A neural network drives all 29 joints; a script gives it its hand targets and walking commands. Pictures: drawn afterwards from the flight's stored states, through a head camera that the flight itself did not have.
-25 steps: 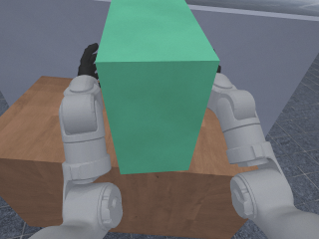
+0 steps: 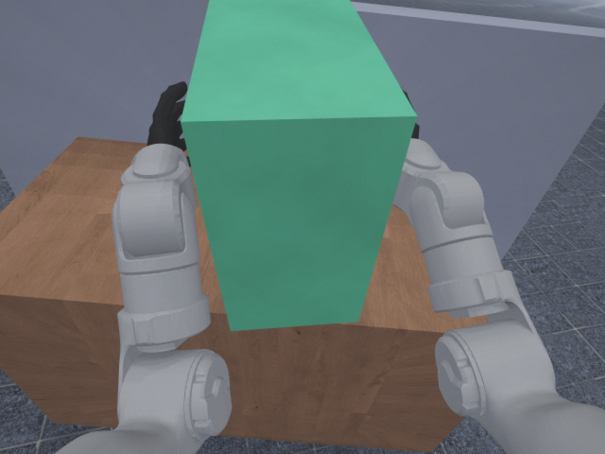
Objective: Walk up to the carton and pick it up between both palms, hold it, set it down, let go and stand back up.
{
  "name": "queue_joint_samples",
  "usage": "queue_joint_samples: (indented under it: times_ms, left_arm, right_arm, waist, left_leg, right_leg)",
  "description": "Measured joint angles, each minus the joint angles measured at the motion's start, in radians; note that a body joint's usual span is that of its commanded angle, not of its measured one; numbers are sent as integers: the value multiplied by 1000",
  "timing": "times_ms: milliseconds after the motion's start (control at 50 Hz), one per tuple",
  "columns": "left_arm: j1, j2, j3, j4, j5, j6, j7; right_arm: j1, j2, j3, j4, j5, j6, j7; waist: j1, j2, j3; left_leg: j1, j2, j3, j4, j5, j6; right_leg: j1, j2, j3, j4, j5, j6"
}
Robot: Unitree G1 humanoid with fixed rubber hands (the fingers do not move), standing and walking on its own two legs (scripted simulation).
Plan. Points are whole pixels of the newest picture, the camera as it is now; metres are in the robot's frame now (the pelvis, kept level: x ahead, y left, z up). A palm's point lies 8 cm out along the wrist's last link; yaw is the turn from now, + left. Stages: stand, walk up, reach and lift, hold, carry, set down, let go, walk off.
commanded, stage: hold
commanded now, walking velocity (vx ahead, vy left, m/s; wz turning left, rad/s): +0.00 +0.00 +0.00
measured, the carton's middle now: (288, 167) +0.39 +0.00 +0.22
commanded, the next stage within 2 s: none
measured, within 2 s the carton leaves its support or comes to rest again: neither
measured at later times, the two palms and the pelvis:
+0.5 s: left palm (162, 155) +0.36 +0.14 +0.26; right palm (395, 151) +0.37 -0.12 +0.26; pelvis +0.00 +0.00 +0.00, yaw +0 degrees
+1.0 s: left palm (169, 152) +0.36 +0.13 +0.26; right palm (400, 150) +0.37 -0.12 +0.26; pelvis +0.00 +0.00 +0.00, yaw +0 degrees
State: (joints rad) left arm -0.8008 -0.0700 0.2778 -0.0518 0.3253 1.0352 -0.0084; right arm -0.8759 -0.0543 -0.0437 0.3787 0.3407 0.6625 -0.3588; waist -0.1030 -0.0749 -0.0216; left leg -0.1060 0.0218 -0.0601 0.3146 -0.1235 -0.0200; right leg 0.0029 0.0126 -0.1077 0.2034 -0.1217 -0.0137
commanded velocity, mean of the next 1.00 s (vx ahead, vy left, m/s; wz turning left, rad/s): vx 0.00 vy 0.00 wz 0.00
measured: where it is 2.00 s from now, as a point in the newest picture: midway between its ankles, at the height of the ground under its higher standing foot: outside the picture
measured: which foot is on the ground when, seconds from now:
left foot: down 0.00-1.00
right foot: down 0.00-1.00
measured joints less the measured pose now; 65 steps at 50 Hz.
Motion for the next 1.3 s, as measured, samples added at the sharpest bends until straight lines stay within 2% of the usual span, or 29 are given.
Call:
queue_joint_samples:
  times_ms: [340,540,820,1020,1300]
  left_arm:
    - [36,-7,-6,-61,-3,30,-4]
    - [19,-5,-7,-35,0,22,-3]
    - [1,-7,2,-11,3,13,5]
    - [5,-5,5,-25,-6,16,-3]
    - [9,-2,1,-17,1,16,-4]
  right_arm:
    - [38,-9,37,-49,33,15,-26]
    - [27,-11,28,-34,21,11,-16]
    - [9,0,0,-12,3,8,-4]
    - [25,-3,16,-39,14,10,-23]
    - [15,-2,13,-16,14,9,-15]
  waist:
    - [-2,8,-9]
    - [6,7,6]
    - [-5,0,2]
    - [-3,4,0]
    - [6,2,2]
  left_leg:
    - [26,-4,6,-12,-6,4]
    - [25,-6,7,-4,-5,6]
    - [6,-1,4,-2,1,2]
    - [13,0,7,-3,-3,2]
    - [21,-5,6,-4,-3,6]
  right_leg:
    - [32,-3,6,-26,3,5]
    - [27,-5,6,-11,0,6]
    - [8,0,3,-3,0,0]
    - [18,2,5,-12,1,1]
    - [26,-4,2,-10,-3,4]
